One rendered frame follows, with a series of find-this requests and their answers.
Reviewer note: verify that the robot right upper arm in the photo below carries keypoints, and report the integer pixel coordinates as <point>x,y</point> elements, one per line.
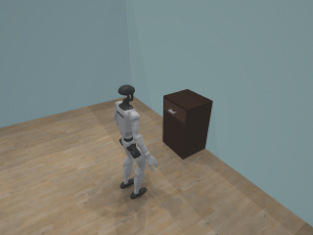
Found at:
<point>135,123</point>

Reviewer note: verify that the right robot foot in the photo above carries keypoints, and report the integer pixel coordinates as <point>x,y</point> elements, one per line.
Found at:
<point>141,192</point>

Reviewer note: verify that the cabinet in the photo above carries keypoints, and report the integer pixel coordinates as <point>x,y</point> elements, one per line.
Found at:
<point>186,139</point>

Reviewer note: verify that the robot left upper arm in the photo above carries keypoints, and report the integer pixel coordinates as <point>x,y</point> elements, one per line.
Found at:
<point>115,112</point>

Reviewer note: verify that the robot right hand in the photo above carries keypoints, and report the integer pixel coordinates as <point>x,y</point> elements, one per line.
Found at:
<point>152,161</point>

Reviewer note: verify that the drawer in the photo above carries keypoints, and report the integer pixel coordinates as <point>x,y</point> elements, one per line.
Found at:
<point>180,113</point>

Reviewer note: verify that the left robot shin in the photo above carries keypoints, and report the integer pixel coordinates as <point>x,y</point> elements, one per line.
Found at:
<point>127,171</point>

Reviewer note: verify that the right robot forearm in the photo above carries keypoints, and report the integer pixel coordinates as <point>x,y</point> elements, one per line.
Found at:
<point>141,144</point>

